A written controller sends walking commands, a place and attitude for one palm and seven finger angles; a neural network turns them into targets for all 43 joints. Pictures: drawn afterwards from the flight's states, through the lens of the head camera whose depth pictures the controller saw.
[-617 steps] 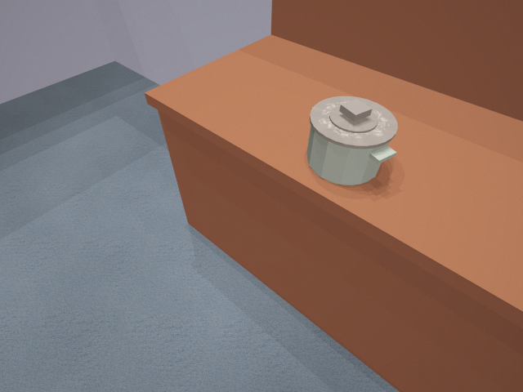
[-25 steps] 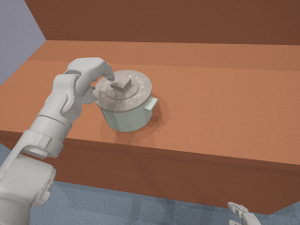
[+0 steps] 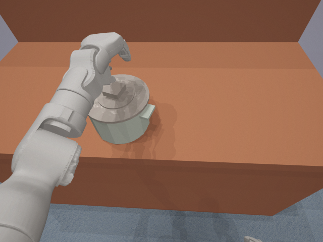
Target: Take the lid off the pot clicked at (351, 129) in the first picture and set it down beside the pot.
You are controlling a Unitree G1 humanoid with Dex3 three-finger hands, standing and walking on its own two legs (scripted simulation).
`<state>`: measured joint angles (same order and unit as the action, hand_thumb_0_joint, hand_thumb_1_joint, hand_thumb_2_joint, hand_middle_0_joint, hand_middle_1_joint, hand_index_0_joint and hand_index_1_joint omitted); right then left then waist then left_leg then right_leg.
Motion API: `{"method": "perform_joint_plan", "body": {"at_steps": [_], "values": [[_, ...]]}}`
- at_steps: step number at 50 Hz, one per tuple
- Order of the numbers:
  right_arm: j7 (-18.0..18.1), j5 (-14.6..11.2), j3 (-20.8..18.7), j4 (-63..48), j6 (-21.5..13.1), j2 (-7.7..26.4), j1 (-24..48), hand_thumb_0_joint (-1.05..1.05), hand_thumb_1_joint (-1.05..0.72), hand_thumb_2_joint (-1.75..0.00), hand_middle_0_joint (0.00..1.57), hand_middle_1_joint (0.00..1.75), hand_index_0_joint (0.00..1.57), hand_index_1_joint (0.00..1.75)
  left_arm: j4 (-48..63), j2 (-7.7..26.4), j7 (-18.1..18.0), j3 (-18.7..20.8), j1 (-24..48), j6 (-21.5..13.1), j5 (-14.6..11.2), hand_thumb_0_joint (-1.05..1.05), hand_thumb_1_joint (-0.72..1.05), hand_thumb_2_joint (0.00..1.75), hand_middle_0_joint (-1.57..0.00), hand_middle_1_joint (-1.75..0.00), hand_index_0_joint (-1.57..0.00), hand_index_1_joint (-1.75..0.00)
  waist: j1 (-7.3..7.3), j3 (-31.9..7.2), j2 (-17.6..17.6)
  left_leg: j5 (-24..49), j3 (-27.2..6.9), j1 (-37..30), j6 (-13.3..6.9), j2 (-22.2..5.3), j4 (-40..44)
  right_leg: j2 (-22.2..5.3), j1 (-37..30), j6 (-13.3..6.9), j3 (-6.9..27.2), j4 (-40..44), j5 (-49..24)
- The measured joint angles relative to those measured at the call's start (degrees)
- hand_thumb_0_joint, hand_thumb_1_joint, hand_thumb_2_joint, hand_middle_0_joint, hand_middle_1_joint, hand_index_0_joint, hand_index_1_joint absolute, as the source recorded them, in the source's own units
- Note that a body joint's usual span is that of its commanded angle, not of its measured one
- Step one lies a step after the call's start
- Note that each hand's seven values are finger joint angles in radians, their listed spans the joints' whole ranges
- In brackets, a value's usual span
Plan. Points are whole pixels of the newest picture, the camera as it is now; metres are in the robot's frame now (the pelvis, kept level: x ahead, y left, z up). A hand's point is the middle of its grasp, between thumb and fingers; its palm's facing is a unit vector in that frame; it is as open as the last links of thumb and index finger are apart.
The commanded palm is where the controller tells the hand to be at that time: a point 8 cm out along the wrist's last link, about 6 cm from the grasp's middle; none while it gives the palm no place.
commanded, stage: move the open hand above the knob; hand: left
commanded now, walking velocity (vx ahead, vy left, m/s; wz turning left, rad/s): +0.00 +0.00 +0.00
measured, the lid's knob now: (114, 89) +0.50 +0.11 +0.09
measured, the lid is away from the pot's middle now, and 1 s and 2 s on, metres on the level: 0.00 0.00 0.00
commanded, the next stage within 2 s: lower the open fingers around the knob in 1.98 s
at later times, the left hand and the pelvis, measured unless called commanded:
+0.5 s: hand (109, 83) +0.45 +0.10 +0.16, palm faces -0.25 +0.02 -0.97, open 9.9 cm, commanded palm +0.45 +0.11 +0.23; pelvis +0.00 +0.00 +0.00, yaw +2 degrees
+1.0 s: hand (104, 82) +0.47 +0.12 +0.15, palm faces -0.29 +0.01 -0.96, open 9.9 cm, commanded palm +0.45 +0.12 +0.23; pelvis +0.00 +0.00 +0.00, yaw +1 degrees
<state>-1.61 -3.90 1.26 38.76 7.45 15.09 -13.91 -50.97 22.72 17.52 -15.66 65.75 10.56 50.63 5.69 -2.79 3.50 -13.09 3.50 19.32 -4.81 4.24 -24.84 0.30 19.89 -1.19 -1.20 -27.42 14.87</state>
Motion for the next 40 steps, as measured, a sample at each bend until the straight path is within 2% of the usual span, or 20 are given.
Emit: {"method": "perform_joint_plan", "body": {"at_steps": [2,4,8,10,12,16,20,23,25,28,31,34,37,40], "values": [[-0.90,-0.07,-0.26,-0.65,0.19,0.53,-1.35,0.01,-0.91,-0.90,0.20,0.29,0.19,0.30,-0.11,0.56,-0.55,-0.03,-1.52,0.42,1.44,0.00,-0.28,1.44,-0.86,-0.08,-0.86,-0.08,-0.12,-0.53,0.35,-0.13,0.26,0.58,0.06,-0.02,-0.15,0.02,0.74,0.01,0.27,-0.36,0.19],[-1.42,-0.01,-0.74,-1.05,0.99,1.14,-2.16,0.01,-0.91,-0.90,0.20,0.29,0.19,0.30,2.05,0.86,0.44,-0.85,-4.76,1.02,1.83,0.00,-0.27,1.44,-0.86,-0.08,-0.86,-0.08,-0.35,-0.62,1.12,-0.42,0.21,0.66,-0.04,-0.04,-0.44,0.04,0.67,0.07,0.22,-0.40,0.38],[-0.74,0.32,-2.08,-0.90,1.05,1.43,-2.28,0.01,-0.91,-0.90,0.20,0.29,0.19,0.30,11.38,1.60,4.38,-2.59,-10.23,0.74,0.07,0.00,-0.27,1.44,-0.86,-0.08,-0.86,-0.08,-0.98,0.67,2.11,-0.65,-0.59,-0.91,-0.32,-0.04,-0.34,0.08,-1.65,0.17,-0.53,0.82,0.28],[-0.16,0.53,-2.38,-0.54,0.01,1.28,-1.96,0.01,-0.91,-0.90,0.20,0.29,0.19,0.30,14.15,1.87,4.85,-2.94,-9.90,-0.62,-1.09,0.00,-0.27,1.44,-0.86,-0.08,-0.86,-0.09,-1.34,0.85,2.07,-0.61,-1.12,-1.45,-0.31,0.00,-0.26,0.05,-2.56,0.17,-1.05,1.40,0.17],[0.13,0.32,-2.02,0.19,-0.44,1.09,-1.06,0.01,-0.91,-0.90,0.20,0.29,0.19,0.30,11.89,1.36,3.94,-2.19,-7.23,-1.36,-1.51,0.00,-0.27,1.43,-0.86,-0.08,-0.86,-0.09,-1.73,0.52,1.41,-0.54,-1.31,-1.65,-0.19,0.05,-0.14,0.00,-2.76,0.10,-1.23,1.45,0.18],[-0.75,-0.64,-0.83,-0.01,-0.04,0.93,0.95,0.01,-0.91,-0.90,0.19,0.29,0.19,0.30,2.77,0.40,1.90,-1.36,-3.16,0.45,-1.08,0.00,-0.28,1.44,-0.86,-0.08,-0.86,-0.09,-1.92,-0.77,-0.10,-0.44,-1.00,-0.58,0.15,0.10,-0.37,-0.09,-1.13,-0.11,-0.96,0.19,0.53],[-1.71,-0.24,-1.83,-2.36,1.26,1.26,1.99,0.01,-0.91,-0.90,0.20,0.29,0.19,0.30,10.26,0.74,4.20,-5.62,-8.61,2.06,0.36,0.00,-0.27,1.44,-0.86,-0.08,-0.86,-0.08,-2.22,-0.47,0.75,-0.49,-1.45,-0.32,0.02,0.28,-0.88,-0.27,-1.19,-0.08,-1.43,-0.06,0.69],[-1.12,0.08,-2.16,-2.40,0.87,1.30,3.04,0.01,-0.91,-0.90,0.20,0.29,0.19,0.30,16.00,0.18,5.45,-7.18,-10.29,0.17,-0.75,0.00,-0.27,1.44,-0.86,-0.08,-0.86,-0.08,-2.71,0.45,1.44,-0.50,-2.11,-1.23,-0.15,0.44,-0.95,-0.41,-2.59,0.03,-2.08,0.51,0.58],[-0.46,0.08,-1.61,-1.60,0.52,1.06,3.94,0.01,-0.91,-0.90,0.20,0.29,0.19,0.30,14.56,-0.71,4.86,-6.08,-8.45,-0.80,-2.15,0.00,-0.28,1.44,-0.86,-0.08,-0.86,-0.09,-2.90,0.57,1.32,-0.40,-2.22,-1.66,-0.15,0.46,-0.77,-0.42,-3.06,0.04,-2.18,0.76,0.46],[0.03,-0.43,-0.25,-0.59,0.50,0.20,4.99,0.00,-0.91,-0.90,0.20,0.29,0.19,0.30,6.68,-1.53,2.57,-3.78,-3.46,0.36,-2.27,0.00,-0.28,1.43,-0.86,-0.08,-0.87,-0.09,-2.71,0.05,0.23,-0.10,-1.74,-1.27,0.04,0.37,-0.44,-0.37,-2.14,-0.07,-1.71,0.32,0.36],[-0.77,-0.54,0.03,-1.22,0.90,-0.29,4.38,0.00,-0.91,-0.90,0.20,0.29,0.19,0.30,2.57,-1.35,1.37,-4.02,-1.56,2.19,-0.38,0.00,-0.28,1.44,-0.86,-0.08,-0.86,-0.09,-2.44,-0.54,-0.22,0.12,-1.40,-0.06,0.24,0.34,-0.55,-0.37,-0.57,-0.22,-1.39,-0.43,0.39],[-1.39,-0.30,-0.38,-1.86,1.92,-0.01,3.22,0.00,-0.91,-0.90,0.20,0.29,0.20,0.30,4.87,-1.30,2.53,-5.42,-4.17,2.58,0.82,0.00,-0.28,1.44,-0.86,-0.08,-0.86,-0.08,-2.35,-0.57,0.60,0.00,-1.53,0.42,0.17,0.40,-0.95,-0.43,-0.23,-0.20,-1.54,-0.69,0.54],[-0.58,0.01,-0.53,-1.45,2.23,0.26,2.59,0.01,-0.91,-0.90,0.20,0.29,0.20,0.30,8.11,-1.14,4.49,-4.84,-6.83,1.25,-0.14,0.00,-0.28,1.44,-0.86,-0.08,-0.86,-0.08,-2.12,0.25,1.45,-0.19,-1.64,-0.50,-0.04,0.31,-0.89,-0.30,-1.42,-0.10,-1.62,-0.01,0.40],[0.60,0.07,-0.55,-0.62,1.43,0.13,1.86,0.01,-0.91,-0.90,0.20,0.29,0.20,0.30,7.94,-0.51,5.02,-4.25,-5.62,0.11,-1.37,0.00,-0.28,1.44,-0.86,-0.08,-0.86,-0.09,-1.70,0.88,1.35,-0.07,-1.68,-1.39,-0.07,0.20,-0.34,-0.16,-2.42,-0.09,-1.61,0.80,0.09]]}}
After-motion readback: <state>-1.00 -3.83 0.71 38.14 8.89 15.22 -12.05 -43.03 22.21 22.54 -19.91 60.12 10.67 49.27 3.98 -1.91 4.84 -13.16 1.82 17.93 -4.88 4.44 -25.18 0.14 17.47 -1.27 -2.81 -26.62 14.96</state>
